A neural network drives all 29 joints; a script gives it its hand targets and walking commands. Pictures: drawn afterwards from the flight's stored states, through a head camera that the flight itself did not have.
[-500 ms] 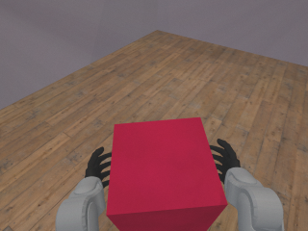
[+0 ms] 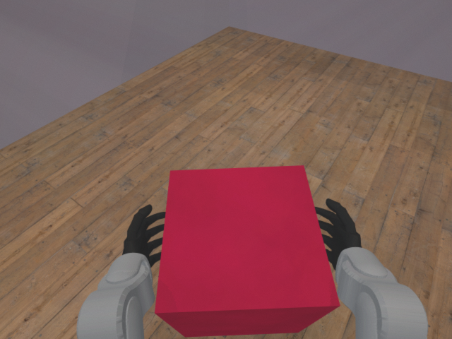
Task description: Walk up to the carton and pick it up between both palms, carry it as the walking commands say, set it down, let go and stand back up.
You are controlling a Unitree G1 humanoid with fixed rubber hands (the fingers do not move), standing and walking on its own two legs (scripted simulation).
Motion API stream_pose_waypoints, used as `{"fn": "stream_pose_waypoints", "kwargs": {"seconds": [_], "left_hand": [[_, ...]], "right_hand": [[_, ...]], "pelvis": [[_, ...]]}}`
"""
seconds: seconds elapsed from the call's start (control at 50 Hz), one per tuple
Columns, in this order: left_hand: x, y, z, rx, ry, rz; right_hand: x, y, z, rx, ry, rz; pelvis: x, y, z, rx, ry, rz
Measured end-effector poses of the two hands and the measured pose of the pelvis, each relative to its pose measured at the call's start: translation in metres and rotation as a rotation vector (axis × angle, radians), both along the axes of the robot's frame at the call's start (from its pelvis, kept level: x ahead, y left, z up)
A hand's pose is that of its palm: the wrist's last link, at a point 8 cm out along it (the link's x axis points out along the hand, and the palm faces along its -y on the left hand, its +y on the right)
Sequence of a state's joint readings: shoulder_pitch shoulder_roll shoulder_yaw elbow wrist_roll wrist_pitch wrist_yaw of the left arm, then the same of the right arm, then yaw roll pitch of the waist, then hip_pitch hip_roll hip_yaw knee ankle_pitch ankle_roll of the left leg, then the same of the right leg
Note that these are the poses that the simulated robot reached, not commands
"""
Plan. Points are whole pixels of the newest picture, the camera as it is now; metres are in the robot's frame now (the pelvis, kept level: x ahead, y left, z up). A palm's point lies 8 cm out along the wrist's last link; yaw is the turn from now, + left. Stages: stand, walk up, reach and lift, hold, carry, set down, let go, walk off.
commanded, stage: carry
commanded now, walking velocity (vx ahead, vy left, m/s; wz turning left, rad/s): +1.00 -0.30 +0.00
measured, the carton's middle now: (239, 258) +0.25 -0.01 +0.03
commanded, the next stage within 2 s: none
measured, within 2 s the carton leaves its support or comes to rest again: neither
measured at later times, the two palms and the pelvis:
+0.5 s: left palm (240, 122) +0.59 -0.03 +0.06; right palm (365, 121) +0.56 -0.33 +0.07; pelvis +0.34 -0.16 -0.02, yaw -6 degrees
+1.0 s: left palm (275, 54) +0.99 -0.19 +0.04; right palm (357, 52) +1.00 -0.49 +0.04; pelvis +0.74 -0.35 -0.01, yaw +0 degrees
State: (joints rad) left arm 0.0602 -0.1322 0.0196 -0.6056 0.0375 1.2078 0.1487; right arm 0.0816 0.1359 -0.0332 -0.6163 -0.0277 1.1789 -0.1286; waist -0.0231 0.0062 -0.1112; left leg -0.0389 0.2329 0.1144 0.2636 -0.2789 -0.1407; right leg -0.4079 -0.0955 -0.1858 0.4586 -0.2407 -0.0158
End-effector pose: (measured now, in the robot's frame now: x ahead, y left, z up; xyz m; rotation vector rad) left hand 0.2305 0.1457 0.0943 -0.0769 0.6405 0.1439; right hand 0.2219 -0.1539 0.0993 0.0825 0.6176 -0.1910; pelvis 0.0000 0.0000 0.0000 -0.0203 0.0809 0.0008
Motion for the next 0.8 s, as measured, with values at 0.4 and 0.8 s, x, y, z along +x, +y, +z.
{"fn": "stream_pose_waypoints", "kwargs": {"seconds": [0.4, 0.8], "left_hand": [[0.260, -0.137, -0.013, -0.002, -0.004, 0.021], [0.610, -0.260, -0.018, -0.068, 0.001, 0.020]], "right_hand": [[0.266, -0.137, -0.015, 0.005, -0.005, 0.018], [0.617, -0.259, 0.003, -0.063, 0.006, 0.016]], "pelvis": [[0.260, -0.137, -0.010, 0.058, -0.006, -0.033], [0.608, -0.268, 0.000, -0.057, -0.026, -0.024]]}}
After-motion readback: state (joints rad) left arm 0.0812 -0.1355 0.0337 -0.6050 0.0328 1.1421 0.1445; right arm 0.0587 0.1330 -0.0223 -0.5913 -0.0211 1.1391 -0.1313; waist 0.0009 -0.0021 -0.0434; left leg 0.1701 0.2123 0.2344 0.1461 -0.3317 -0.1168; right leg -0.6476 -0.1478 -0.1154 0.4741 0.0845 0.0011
